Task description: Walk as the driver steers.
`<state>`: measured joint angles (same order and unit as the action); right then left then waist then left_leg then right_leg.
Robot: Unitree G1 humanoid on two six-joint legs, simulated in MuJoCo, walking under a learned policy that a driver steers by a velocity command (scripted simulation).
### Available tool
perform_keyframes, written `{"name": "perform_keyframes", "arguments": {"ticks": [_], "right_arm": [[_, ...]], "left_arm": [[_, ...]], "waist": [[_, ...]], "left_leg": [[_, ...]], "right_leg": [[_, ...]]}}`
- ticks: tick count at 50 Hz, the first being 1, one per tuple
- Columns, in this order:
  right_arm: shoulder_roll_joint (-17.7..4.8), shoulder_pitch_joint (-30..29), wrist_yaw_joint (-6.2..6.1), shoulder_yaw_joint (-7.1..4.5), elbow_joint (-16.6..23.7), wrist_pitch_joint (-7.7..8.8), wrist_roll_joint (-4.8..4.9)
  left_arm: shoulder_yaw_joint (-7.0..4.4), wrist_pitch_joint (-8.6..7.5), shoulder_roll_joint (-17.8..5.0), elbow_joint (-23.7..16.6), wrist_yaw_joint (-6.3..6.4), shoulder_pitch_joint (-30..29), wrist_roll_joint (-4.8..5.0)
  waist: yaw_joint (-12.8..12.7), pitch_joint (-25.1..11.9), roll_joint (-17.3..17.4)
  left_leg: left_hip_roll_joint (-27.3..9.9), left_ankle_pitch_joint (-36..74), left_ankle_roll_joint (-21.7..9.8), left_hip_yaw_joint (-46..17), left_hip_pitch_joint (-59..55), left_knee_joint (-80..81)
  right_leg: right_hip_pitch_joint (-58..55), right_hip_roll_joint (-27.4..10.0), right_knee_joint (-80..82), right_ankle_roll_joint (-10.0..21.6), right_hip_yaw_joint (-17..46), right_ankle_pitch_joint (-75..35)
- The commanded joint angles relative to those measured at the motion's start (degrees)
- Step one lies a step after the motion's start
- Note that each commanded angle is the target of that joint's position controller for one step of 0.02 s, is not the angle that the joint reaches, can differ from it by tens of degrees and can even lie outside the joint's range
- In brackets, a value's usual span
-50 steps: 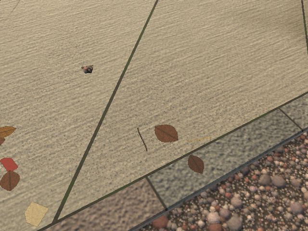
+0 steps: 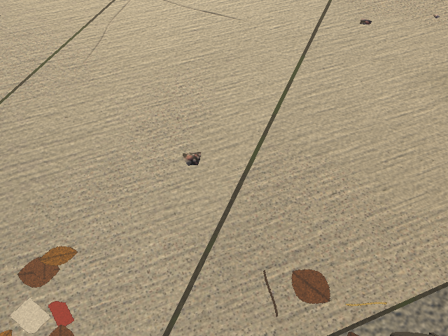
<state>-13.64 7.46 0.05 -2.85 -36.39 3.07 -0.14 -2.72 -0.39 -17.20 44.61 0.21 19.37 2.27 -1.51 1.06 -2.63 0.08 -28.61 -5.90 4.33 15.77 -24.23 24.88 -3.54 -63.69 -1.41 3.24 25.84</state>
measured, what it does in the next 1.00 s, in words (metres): climbs: right foot, then left foot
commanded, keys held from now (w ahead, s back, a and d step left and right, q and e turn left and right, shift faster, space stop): w+e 0.42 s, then w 0.06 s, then w+q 0.52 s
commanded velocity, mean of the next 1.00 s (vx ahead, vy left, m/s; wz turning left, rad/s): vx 0.50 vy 0.00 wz -0.16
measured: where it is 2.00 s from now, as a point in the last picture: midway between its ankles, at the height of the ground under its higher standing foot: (272, 162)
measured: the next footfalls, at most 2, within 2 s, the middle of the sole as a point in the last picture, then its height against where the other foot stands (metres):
right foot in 0.22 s outside the picture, level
left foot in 0.70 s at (259, 322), level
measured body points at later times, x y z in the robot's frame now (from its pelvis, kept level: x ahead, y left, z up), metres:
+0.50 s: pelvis +0.21 -0.07 +0.01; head +0.24 -0.11 +0.46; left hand +0.27 +0.17 -0.11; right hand +0.41 -0.35 -0.05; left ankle +0.35 +0.04 -0.64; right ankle +0.13 -0.13 -0.74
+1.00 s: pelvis +0.50 -0.13 +0.03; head +0.54 -0.13 +0.48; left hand +0.80 +0.02 -0.03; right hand +0.43 -0.39 -0.09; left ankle +0.47 -0.05 -0.71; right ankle +0.64 -0.34 -0.65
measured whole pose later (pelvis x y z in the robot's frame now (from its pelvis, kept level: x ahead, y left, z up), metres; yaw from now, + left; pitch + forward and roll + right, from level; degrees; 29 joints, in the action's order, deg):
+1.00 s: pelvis +0.50 -0.13 +0.03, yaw -9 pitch +1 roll +0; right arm -12.5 26.1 -0.5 -2.6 -45.6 3.6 1.3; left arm -0.7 -5.7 -13.5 35.0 -0.4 -1.5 -0.3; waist 6.4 3.0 -2.0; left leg 6.2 -13.0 -5.4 -5.0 6.2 -18.5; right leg 37.8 -3.6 -40.9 -3.2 6.2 2.1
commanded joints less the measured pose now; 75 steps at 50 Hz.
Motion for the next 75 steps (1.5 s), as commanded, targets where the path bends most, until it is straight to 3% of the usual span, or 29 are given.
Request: {"name": "perform_keyframes", "arguments": {"ticks": [1,5,10,12,13,14,15,16,17,19,26,30,32,34,35,36,37,39,44,48,52,55,57,58,59,60,63,68,75], "right_arm": [[-5.2,-1.2,-0.29,-1.97,1.5,1.03,-0.67],[-8.6,-6.9,-0.16,-2.99,1.2,2.6,-0.94],[-11.9,-4.9,0.8,-4.37,-1.4,1.16,0.8],[-9.4,-5.9,1.13,-3.57,-1.1,-0.54,-0.08],[-4.8,-4.7,1.69,-2.14,0.8,-0.78,-0.89],[0.0,-2.6,2.24,-0.72,2.5,-0.06,0.18],[-4.5,-5.7,2.51,-1.0,6.7,1.49,3.65],[-7.9,-10.5,2.72,-1.17,7.5,2.31,4.82],[-6.7,-13.2,2.33,-0.5,8.2,2.75,3.2],[-6.4,-8.2,1.97,-0.43,6.9,2.34,1.35],[-1.7,-17.1,3.18,0.49,7.8,0.77,1.23],[-5.5,-13.1,3.07,-1.36,6.9,-0.55,1.91],[-8.7,-0.4,1.99,-3.03,3.8,-2.23,1.86],[-12.6,22.4,0.61,-5.33,-4.8,-3.58,1.46],[-9.8,23.6,1.24,-3.86,-8.8,-2.36,0.51],[-11.3,10.5,1.54,-2.3,-3.1,-0.36,0.06],[-8.8,5.6,1.89,-2.61,-0.6,0.64,0.55],[-8.2,6.3,2.89,-2.53,-1.3,2.01,1.09],[-8.2,11.0,0.25,-2.09,-3.7,3.27,1.17],[-9.1,16.6,-1.19,-2.31,-5.1,1.51,1.64],[-8.7,19.9,-1.26,-2.25,-6.1,-0.25,1.84],[-9.4,18.6,-1.84,-2.86,-5.9,-1.25,2.04],[-9.3,14.9,-1.81,-3.07,-4.2,-1.36,1.62],[-6.6,13.1,-1.47,-2.09,-1.9,-1.06,0.62],[-0.8,21.6,-1.35,-0.36,-0.6,-0.41,1.57],[-5.7,23.1,-1.54,-0.83,-1.5,-0.33,2.97],[-9.2,9.2,-1.29,-2.34,1.0,-0.67,1.14],[-5.1,6.7,0.08,-1.5,3.0,-1.96,1.55],[-4.8,-4.8,2.17,-0.23,5.5,-0.7,1.49]], "left_arm": [[-1.09,1.36,-2.1,-4.7,0.06,0.9,-0.64],[-1.47,2.5,-3.1,-5.9,-0.55,1.9,-0.73],[-1.92,3.35,-4.2,-6.2,-1.28,-0.3,-0.24],[-4.52,2.92,-8.0,-0.3,-1.51,15.7,-0.7],[-5.28,2.72,-10.5,2.0,-1.37,18.7,-0.28],[-3.4,1.37,-9.2,0.0,-1.87,15.8,-0.1],[-2.66,-0.46,-9.4,-4.8,-3.17,9.9,-0.48],[-2.52,-1.47,-9.4,-6.3,-3.63,5.4,-1.0],[-2.19,-2.47,-9.0,-6.0,-3.31,3.6,-1.5],[-1.73,-3.46,-9.4,-5.9,-1.39,-0.1,-2.52],[-0.3,-3.29,-4.3,-3.1,1.97,5.0,-2.64],[-1.67,-3.06,-7.4,-1.8,0.69,1.3,-2.45],[-2.83,-2.49,-9.4,-1.9,0.55,-3.7,-2.58],[-2.96,-2.63,-8.1,-3.7,0.58,-11.0,-2.69],[-0.1,-3.7,2.3,-5.6,-0.06,-13.0,-4.25],[1.63,-6.18,7.3,-7.3,-1.66,1.3,-2.31],[-0.02,-7.84,-2.0,-7.0,-2.5,0.0,-0.2],[-0.3,-8.26,-4.7,-9.0,-1.71,-9.6,-0.73],[0.25,-6.11,-2.8,-12.0,0.22,-16.0,-3.28],[1.51,-5.98,1.2,-13.9,-0.53,-25.0,-2.64],[0.52,-6.44,0.1,-15.1,-1.31,-29.7,-1.7],[-1.01,-7.41,-2.3,-14.7,-1.7,-27.6,-1.32],[-2.96,-7.98,-5.3,-12.1,-1.1,-16.6,-1.55],[-3.95,-7.94,-8.4,-10.9,-0.45,-6.1,-2.5],[-4.86,-7.27,-12.7,-9.2,-0.41,-0.7,-3.5],[-4.01,-7.0,-8.0,-8.6,-0.84,-0.2,-2.65],[-2.1,-6.08,-1.6,-8.2,-0.53,-7.5,-2.79],[-2.7,-7.04,-3.0,-4.7,-0.72,-7.6,-2.33],[-3.7,-6.14,-8.2,-1.7,-0.11,-5.0,-1.89]], "waist": [[-1.3,-0.8,12.2],[-6.2,-1.3,11.2],[-5.7,2.1,8.8],[-12.6,-3.8,-3.5],[-10.8,-1.9,-17.8],[-4.5,-1.4,-24.7],[-3.0,-3.0,-17.0],[-2.1,1.3,-3.2],[-1.5,3.3,2.4],[2.6,1.2,0.1],[0.0,-0.9,-2.0],[3.7,-2.4,-6.9],[9.8,-6.5,-9.2],[19.9,-10.4,3.1],[14.7,-4.6,17.1],[-0.2,-8.4,28.5],[0.7,-3.4,18.9],[0.8,1.6,-1.0],[1.0,0.1,2.6],[5.8,-0.2,4.6],[8.3,0.2,7.9],[6.1,0.0,9.8],[-0.2,-5.6,10.1],[-4.9,-15.0,6.8],[-1.5,-23.3,-11.5],[-2.1,-22.1,-12.7],[-1.5,-3.7,-0.6],[1.2,0.3,-1.7],[-2.5,2.0,0.4]], "left_leg": [[-14.4,11.3,-2.7,-9.2,-5.2,14.3],[-13.3,13.1,-1.9,-0.2,0.7,15.1],[-16.2,10.2,-1.9,2.7,-3.1,6.4],[-9.4,23.8,0.3,8.6,-3.0,-24.2],[-3.9,-8.5,4.6,8.8,14.9,-51.7],[-0.5,-16.7,5.3,2.4,32.9,-69.8],[0.5,-7.4,4.4,-4.4,37.8,-67.8],[-2.2,-1.0,3.5,-5.7,39.9,-63.3],[-4.4,3.2,3.3,-7.1,37.9,-59.8],[-5.8,6.6,4.2,-7.6,31.8,-53.5],[-0.7,23.4,6.8,2.3,23.1,-25.1],[-0.9,21.1,2.7,3.4,15.9,-19.3],[0.4,16.5,0.0,2.9,6.0,-19.7],[2.2,23.8,-2.8,1.4,-17.3,-8.8],[-1.2,23.9,-3.4,-8.0,-22.4,-10.9],[-12.5,11.7,-15.2,-45.7,-23.4,5.5],[-18.1,-4.8,-18.8,-53.4,-18.4,15.8],[-15.3,-2.3,-14.4,-43.5,-7.6,15.3],[-8.1,25.1,-10.9,-24.7,-3.3,14.9],[-4.8,27.9,-7.9,-18.8,-4.3,12.2],[-6.0,24.8,-6.4,-22.1,-7.1,8.2],[-7.6,26.9,-5.0,-26.4,-11.6,3.4],[-4.7,36.8,-2.4,-24.4,-9.5,-7.5],[-2.4,30.4,-0.5,-21.7,-1.7,-22.1],[5.9,-0.8,3.7,-14.8,19.8,-40.8],[1.8,-4.2,4.3,-15.1,28.6,-50.6],[-3.8,9.1,5.1,-12.4,27.8,-50.2],[-6.9,12.4,6.0,-10.7,25.4,-41.2],[-6.1,29.5,5.3,-5.9,22.8,-19.3]], "right_leg": [[8.4,-3.7,-4.3,-2.1,-1.2,-4.5],[-1.7,-5.3,4.1,-1.9,-2.6,-11.9],[-7.8,-4.2,19.0,1.7,-8.6,-1.4],[-22.5,4.0,29.8,4.1,-15.3,-4.9],[-30.4,1.3,27.2,6.0,-7.5,-7.4],[-31.1,-4.3,33.2,10.4,12.8,-2.1],[-29.0,-14.1,52.9,15.8,37.5,9.5],[-25.5,-18.5,55.8,16.8,40.8,14.2],[-20.3,-18.7,54.7,16.4,37.8,8.7],[-17.5,-13.9,50.9,15.0,25.7,-1.3],[-22.8,-5.8,56.8,10.6,3.8,-21.2],[-29.9,-8.2,54.1,8.6,-2.4,-41.3],[-31.8,-9.5,45.3,6.9,-4.9,-57.9],[-20.8,-2.4,13.3,4.2,-7.5,-50.3],[0.6,6.7,-12.5,3.5,-5.1,3.7],[16.6,10.6,-24.2,4.7,4.0,9.6],[21.2,7.2,-24.4,4.8,4.5,2.7],[17.6,1.4,-15.5,5.1,4.0,-6.3],[11.8,-1.5,4.5,0.2,1.8,-13.5],[8.3,2.3,23.8,-2.4,-0.5,-26.3],[5.0,5.0,32.7,-2.8,-0.4,-29.0],[1.7,5.4,37.6,-0.8,0.9,-24.1],[-12.8,4.1,40.6,2.7,0.4,-23.7],[-29.3,-4.8,37.4,6.9,8.1,-21.2],[-50.2,-19.2,40.5,16.7,34.4,-12.7],[-49.6,-21.6,45.1,18.3,45.0,1.5],[-27.1,-13.2,48.5,12.8,20.4,-12.5],[-18.0,-10.9,54.0,12.8,6.7,-24.7],[-21.1,-9.7,54.6,10.7,-6.1,-30.4]]}}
